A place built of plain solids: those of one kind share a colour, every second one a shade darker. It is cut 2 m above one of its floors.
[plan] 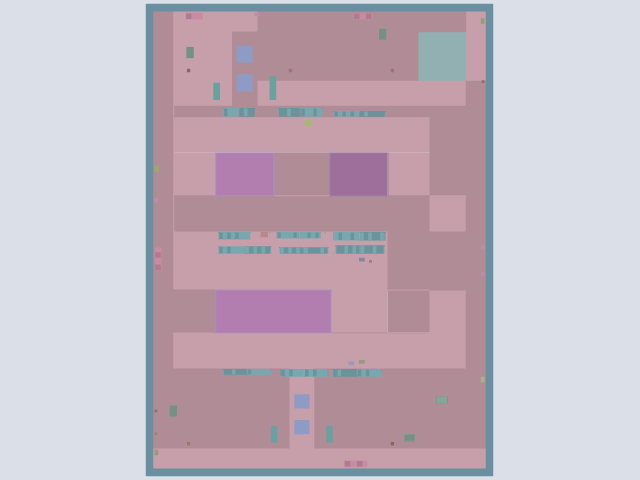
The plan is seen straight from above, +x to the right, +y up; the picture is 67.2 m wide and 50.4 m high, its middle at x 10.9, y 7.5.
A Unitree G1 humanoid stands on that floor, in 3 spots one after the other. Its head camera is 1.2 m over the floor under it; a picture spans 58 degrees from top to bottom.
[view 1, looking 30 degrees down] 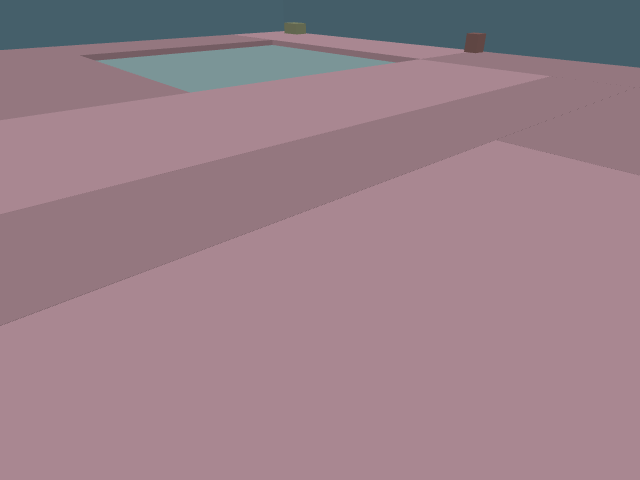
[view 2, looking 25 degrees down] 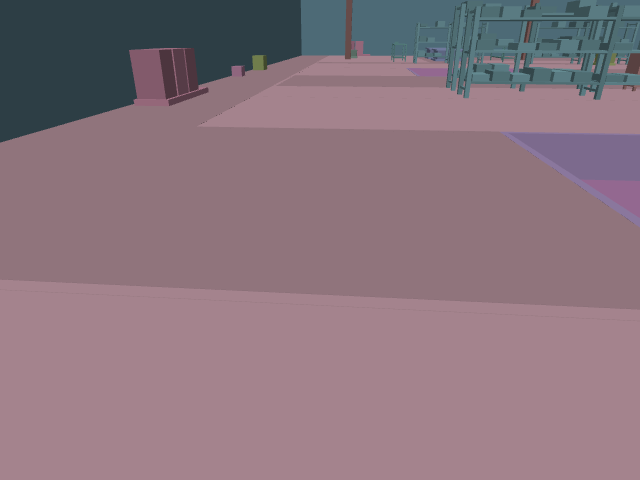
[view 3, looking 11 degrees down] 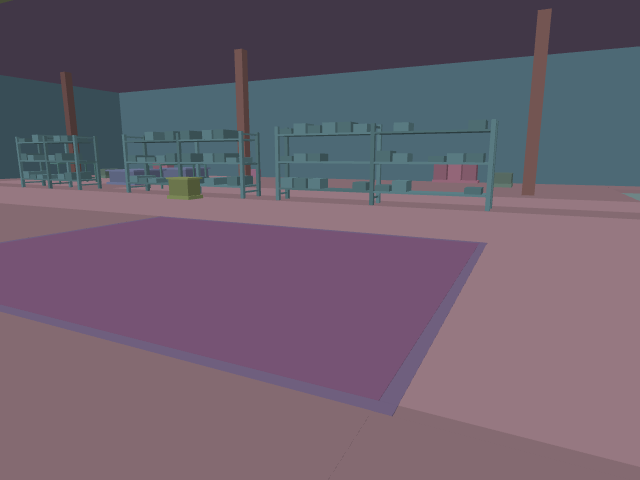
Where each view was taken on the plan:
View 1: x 18.60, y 18.50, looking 49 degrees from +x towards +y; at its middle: floor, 2.40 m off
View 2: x -2.08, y -4.10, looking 95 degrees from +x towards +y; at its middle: floor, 2.84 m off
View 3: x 18.60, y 10.30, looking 116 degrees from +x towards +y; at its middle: floor_pit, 6.28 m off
